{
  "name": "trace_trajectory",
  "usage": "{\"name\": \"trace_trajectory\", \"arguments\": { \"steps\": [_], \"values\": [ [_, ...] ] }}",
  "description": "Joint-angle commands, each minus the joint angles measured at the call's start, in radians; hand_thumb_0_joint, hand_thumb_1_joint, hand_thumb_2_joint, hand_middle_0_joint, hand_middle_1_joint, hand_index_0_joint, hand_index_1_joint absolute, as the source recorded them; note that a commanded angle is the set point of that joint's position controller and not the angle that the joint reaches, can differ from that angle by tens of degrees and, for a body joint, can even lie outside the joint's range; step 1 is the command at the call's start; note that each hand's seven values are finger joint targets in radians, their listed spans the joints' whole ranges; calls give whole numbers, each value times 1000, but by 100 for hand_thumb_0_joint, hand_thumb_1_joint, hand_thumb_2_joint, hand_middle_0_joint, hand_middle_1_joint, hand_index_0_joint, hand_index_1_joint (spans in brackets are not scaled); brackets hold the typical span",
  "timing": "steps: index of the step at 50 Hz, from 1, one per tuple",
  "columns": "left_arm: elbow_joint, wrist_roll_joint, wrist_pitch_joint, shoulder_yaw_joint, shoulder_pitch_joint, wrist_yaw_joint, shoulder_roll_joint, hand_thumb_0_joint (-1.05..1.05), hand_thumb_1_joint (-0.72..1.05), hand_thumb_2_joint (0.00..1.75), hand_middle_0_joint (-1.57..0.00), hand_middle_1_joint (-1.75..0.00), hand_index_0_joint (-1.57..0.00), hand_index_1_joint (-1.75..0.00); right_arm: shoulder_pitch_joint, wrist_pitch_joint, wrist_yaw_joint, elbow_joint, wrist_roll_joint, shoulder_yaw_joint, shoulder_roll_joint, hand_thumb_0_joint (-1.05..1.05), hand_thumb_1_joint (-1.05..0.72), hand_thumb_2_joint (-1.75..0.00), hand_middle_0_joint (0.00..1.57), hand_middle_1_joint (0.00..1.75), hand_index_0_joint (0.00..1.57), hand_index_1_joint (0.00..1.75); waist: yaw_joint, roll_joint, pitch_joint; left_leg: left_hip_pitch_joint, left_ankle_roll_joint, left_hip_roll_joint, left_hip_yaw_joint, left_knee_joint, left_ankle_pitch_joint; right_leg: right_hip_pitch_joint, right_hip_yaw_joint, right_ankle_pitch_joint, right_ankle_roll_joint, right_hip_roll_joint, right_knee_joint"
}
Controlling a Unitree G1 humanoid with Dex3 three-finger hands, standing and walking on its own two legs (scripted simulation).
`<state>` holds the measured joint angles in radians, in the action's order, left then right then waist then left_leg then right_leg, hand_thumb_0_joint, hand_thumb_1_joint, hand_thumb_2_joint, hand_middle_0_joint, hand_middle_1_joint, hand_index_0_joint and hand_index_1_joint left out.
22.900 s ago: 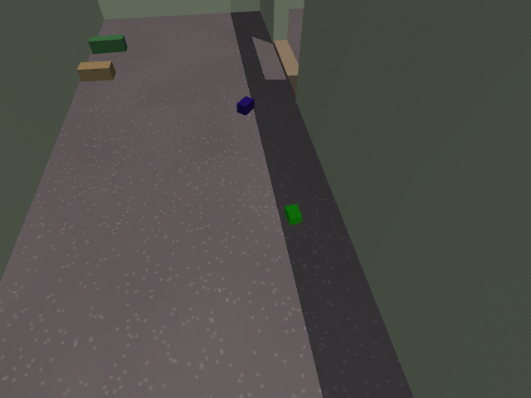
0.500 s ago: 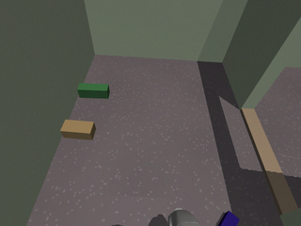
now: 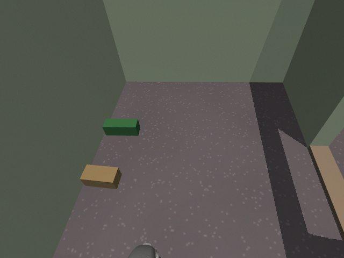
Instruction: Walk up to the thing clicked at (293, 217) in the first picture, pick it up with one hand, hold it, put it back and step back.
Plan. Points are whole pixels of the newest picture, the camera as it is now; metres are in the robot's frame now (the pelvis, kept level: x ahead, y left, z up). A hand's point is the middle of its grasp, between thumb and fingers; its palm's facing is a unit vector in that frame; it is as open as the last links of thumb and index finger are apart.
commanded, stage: walk up
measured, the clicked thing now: out of the picture -0.90 -0.43 -0.76
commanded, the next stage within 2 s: none
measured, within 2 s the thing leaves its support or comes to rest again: neither
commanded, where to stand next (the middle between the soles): +0.48 +0.04 m, yaw +0 degrees
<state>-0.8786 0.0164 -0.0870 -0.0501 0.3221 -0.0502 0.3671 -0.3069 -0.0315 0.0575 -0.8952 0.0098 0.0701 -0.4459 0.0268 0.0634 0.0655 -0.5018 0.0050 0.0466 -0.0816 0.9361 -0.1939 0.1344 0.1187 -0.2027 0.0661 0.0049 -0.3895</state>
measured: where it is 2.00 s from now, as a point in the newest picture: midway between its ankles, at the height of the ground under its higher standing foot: (152, 228)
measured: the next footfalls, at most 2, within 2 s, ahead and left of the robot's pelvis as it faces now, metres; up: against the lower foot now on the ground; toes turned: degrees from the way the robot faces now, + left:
left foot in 0.26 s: +0.24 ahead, +0.17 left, +0.00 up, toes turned +7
right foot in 0.74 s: +0.40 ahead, -0.14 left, +0.00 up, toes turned -22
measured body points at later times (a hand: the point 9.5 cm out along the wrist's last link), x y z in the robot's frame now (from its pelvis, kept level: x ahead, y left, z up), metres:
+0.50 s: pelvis +0.18 +0.06 -0.01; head +0.18 +0.07 +0.44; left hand +0.20 +0.37 -0.13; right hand +0.30 -0.25 -0.10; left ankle +0.20 +0.16 -0.75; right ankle +0.22 -0.10 -0.68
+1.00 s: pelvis +0.35 +0.03 -0.02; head +0.37 -0.06 +0.42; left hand +0.47 +0.34 -0.07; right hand +0.40 -0.32 -0.14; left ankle +0.49 +0.20 -0.65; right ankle +0.36 -0.12 -0.75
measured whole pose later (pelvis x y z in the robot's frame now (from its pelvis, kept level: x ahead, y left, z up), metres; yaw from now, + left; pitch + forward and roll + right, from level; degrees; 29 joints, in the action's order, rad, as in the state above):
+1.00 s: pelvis +0.35 +0.03 -0.02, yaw -26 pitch -2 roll +3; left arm -0.76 0.02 -0.06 -0.02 0.48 0.05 0.38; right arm -0.11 0.05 0.10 -0.66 0.02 0.09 -0.48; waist 0.07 0.14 0.15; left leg -0.59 -0.02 0.08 -0.10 1.17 -0.37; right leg 0.36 -0.11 -0.23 -0.02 -0.03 -0.63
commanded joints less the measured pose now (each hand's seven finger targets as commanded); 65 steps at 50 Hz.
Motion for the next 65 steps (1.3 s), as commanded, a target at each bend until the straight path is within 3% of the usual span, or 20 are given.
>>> {"name": "trace_trajectory", "arguments": {
  "steps": [1,9,13,14,15,16,20,21,31,36,38,40,41,46,57,60,61,62,64,65],
  "values": [
    [88,0,-30,-92,2,25,297,0,90,90,-20,-30,-20,-30,33,-14,5,74,7,50,-151,0,-90,-90,20,30,20,30,16,-141,69,-112,-17,25,-30,-127,46,2,-230,-190,71,-278,249],
    [80,-4,-16,-90,58,29,301,0,90,90,-20,-30,-20,-30,141,-32,10,121,13,33,-125,0,-90,-90,20,30,20,30,34,-161,36,-3,25,37,94,-332,34,-97,-134,267,100,-288,72],
    [96,-12,-2,-66,57,30,273,0,90,90,-20,-30,-20,-30,-78,-53,-5,61,20,60,-179,0,-90,-90,20,30,20,30,-78,-4,-95,426,86,-41,141,-473,11,46,-30,352,61,-174,-330],
    [106,-22,2,-40,110,32,206,0,90,90,-20,-30,-20,-30,-188,-58,-18,46,40,86,-252,0,-90,-90,20,30,20,30,-123,166,-189,621,152,114,-95,-516,-100,230,-7,186,12,-116,-597],
    [107,-30,6,-35,145,29,152,0,90,90,-20,-30,-20,-30,-193,-62,-34,79,33,96,-307,0,-90,-90,20,30,20,30,-106,259,-209,767,228,336,-511,-557,-102,496,-50,-349,-30,47,-759],
    [89,-28,21,-60,110,44,269,0,90,90,-20,-30,-20,-30,-171,-59,-34,84,-7,102,-314,0,-90,-90,20,30,20,30,-116,128,-200,712,315,400,-604,-620,-125,516,-138,-376,-6,-14,-837],
    [48,-31,27,-49,115,25,250,0,90,90,-20,-30,-20,-30,-16,-63,-46,117,-23,51,-203,0,-90,-90,20,30,20,30,-31,31,6,361,179,240,-124,-643,222,379,-222,-168,-24,-77,-744],
    [81,-38,64,-41,139,12,226,0,90,90,-20,-30,-20,-30,135,-58,-33,176,-17,75,-183,0,-90,-90,20,30,20,30,-13,164,6,358,137,274,50,-687,0,403,-180,-121,-46,-149,-689],
    [95,-14,84,-70,48,-11,249,0,90,90,-20,-30,-20,-30,210,-24,13,272,-4,94,-200,0,-90,-90,20,30,20,30,-21,100,67,250,138,238,250,-718,-263,336,-41,119,-76,-182,-399],
    [77,-6,58,-89,210,30,270,0,90,90,-20,-30,-20,-30,237,12,23,311,10,101,-189,0,-90,-90,20,30,20,30,60,-24,-57,260,132,190,317,-300,121,71,23,57,-44,-107,-284],
    [39,1,28,-126,423,73,357,0,90,90,-20,-30,-20,-30,178,16,29,313,10,78,-114,0,-90,-90,20,30,20,30,164,-285,-103,36,54,49,257,146,-84,-218,-161,9,-9,-92,-131],
    [117,-6,18,-133,364,95,458,0,90,90,-20,-30,-20,-30,179,16,31,370,-6,70,-146,0,-90,-90,20,30,20,30,110,-435,-139,-318,-20,-103,41,381,-496,-306,-979,149,244,-401,66],
    [150,-17,16,-133,277,108,475,0,90,90,-20,-30,-20,-30,197,22,23,358,2,83,-190,0,-90,-90,20,30,20,30,77,-319,-157,-293,-25,-24,-53,423,-485,-234,-1095,-91,286,-465,113],
    [197,-15,-6,-99,127,145,388,0,90,90,-20,-30,-20,-30,112,64,33,304,7,83,-179,0,-90,-90,20,30,20,30,-55,-178,-53,-118,-23,49,-34,262,-181,117,-534,-31,95,-200,1],
    [280,21,30,-104,105,132,357,0,90,90,-20,-30,-20,-30,235,73,-15,261,-6,71,-144,0,-90,-90,20,30,20,30,2,-336,-82,57,-23,-51,45,-55,-142,259,-511,354,94,-97,-208],
    [319,2,51,-92,-24,138,342,0,90,90,-20,-30,-20,-30,50,61,-24,196,1,83,-153,0,-90,-90,20,30,20,30,-115,-298,-85,347,11,-44,21,-321,-36,433,-553,313,15,-84,-299],
    [325,-11,55,-72,5,142,272,0,90,90,-20,-30,-20,-30,12,53,-29,188,19,96,-211,0,-90,-90,20,30,20,30,-129,-138,-94,393,42,53,-99,-481,-36,466,-471,169,-57,23,-454],
    [310,-18,66,-53,88,147,190,0,90,90,-20,-30,-20,-30,96,50,-32,213,20,101,-278,0,-90,-90,20,30,20,30,-61,162,-83,366,82,318,-356,-549,108,530,-325,-361,-87,183,-652],
    [245,-6,86,-75,162,167,283,0,90,90,-20,-30,-20,-30,236,50,-26,246,-1,116,-335,0,-90,-90,20,30,20,30,-25,245,-91,201,210,464,-525,-641,-51,476,-284,-412,-94,82,-913],
    [237,9,82,-69,74,146,319,0,90,90,-20,-30,-20,-30,230,39,-33,246,-6,110,-295,0,-90,-90,20,30,20,30,-32,153,-22,142,219,401,-439,-649,-132,472,-299,-346,-70,18,-915]
  ]
}}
